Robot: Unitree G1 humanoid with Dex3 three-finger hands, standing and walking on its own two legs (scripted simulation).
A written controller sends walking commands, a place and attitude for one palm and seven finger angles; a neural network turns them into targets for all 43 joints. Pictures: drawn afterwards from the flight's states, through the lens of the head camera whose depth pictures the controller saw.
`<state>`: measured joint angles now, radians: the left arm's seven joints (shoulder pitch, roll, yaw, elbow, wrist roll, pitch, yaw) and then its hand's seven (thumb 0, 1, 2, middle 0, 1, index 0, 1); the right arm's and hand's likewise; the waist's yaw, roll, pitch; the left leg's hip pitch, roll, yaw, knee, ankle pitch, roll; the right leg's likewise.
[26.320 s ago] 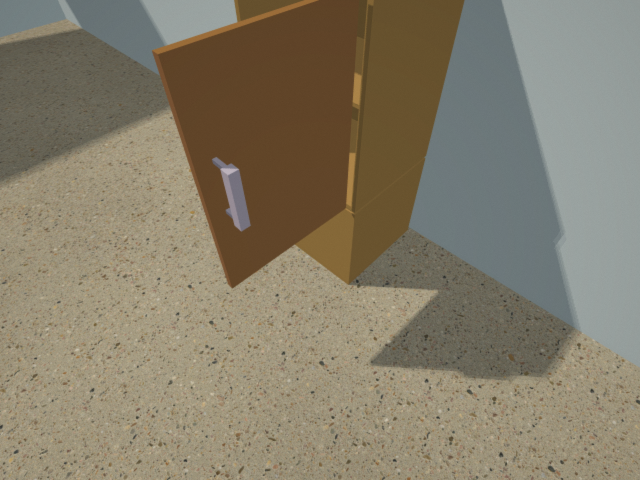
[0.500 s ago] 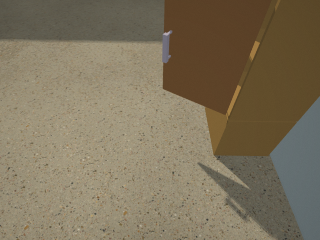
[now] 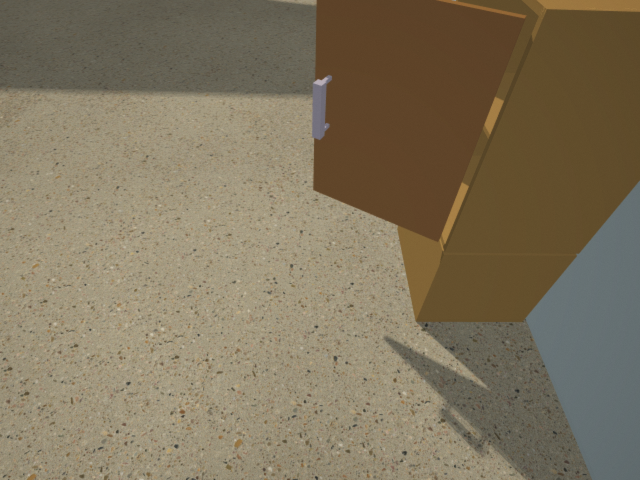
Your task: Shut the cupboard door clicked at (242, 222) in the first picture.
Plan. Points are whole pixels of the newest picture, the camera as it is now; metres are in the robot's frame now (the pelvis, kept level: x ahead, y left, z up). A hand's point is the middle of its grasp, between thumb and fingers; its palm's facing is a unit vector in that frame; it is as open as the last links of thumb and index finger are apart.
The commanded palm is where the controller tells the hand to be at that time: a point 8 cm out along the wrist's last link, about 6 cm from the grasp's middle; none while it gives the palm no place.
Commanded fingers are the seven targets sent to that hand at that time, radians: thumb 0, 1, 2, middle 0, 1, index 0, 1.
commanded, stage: look to check the result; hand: left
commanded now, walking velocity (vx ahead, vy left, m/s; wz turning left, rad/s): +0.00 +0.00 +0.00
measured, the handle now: (323, 107) +0.96 +0.03 -0.04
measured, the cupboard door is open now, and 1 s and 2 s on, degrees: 59 59 59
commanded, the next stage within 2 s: walk to a spot facing it in 0.60 s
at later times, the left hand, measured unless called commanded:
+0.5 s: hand out of the picture +0.03 +0.20 -0.17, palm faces -0.01 -0.97 -0.25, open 7.4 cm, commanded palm none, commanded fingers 0.00 0.90 0.90 -0.20 -0.30 -0.20 -0.30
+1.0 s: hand out of the picture +0.03 +0.18 -0.19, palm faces +0.11 -0.96 -0.24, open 7.4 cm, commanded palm none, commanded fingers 0.00 0.90 0.90 -0.20 -0.30 -0.20 -0.30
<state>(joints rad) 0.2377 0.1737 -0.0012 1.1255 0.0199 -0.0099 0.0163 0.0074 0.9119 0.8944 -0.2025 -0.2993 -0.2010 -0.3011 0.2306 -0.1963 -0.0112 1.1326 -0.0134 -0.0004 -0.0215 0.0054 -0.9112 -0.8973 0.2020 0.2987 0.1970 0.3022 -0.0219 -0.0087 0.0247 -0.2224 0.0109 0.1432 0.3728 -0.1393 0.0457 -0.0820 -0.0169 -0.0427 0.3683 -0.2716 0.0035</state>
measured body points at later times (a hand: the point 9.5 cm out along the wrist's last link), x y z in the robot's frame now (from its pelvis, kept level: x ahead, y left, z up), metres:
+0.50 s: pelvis +0.02 -0.01 +0.00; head +0.03 -0.01 +0.45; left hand +0.03 +0.25 -0.15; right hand +0.05 -0.26 -0.15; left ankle +0.04 +0.09 -0.74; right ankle -0.05 -0.12 -0.74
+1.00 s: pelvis +0.02 -0.02 -0.01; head +0.05 -0.01 +0.44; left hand +0.03 +0.23 -0.17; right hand +0.06 -0.26 -0.17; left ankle +0.02 +0.09 -0.72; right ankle -0.05 -0.12 -0.74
